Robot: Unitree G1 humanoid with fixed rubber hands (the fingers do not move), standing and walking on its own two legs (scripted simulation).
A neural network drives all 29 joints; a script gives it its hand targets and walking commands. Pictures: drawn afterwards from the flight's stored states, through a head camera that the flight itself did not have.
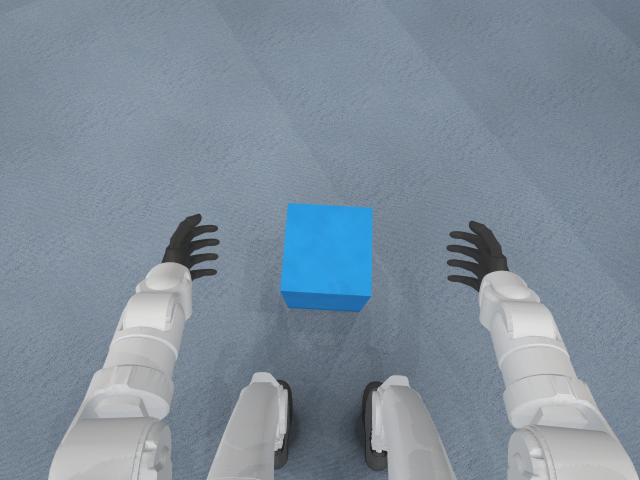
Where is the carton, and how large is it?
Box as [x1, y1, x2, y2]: [280, 203, 372, 311]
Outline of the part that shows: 288,203 280,291 288,307 359,311 370,296 372,208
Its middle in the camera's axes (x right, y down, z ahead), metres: +0.02 +0.05 +1.00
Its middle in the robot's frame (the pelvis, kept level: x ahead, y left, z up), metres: +0.52 +0.00 -0.56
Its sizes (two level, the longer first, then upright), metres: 0.210 0.200 0.250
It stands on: the floor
